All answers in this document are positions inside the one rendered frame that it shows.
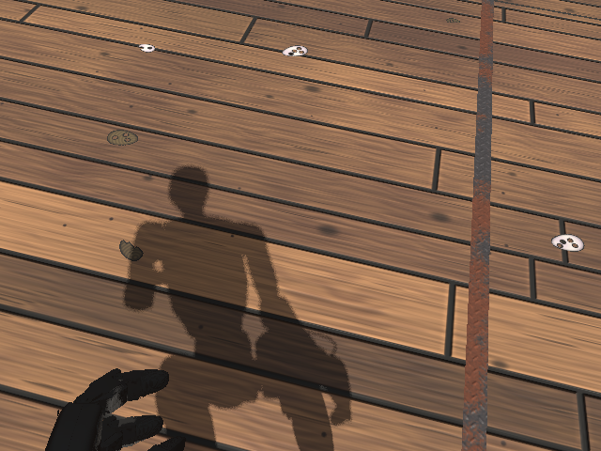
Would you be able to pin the left robot hand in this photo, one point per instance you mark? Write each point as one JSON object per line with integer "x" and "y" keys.
{"x": 79, "y": 426}

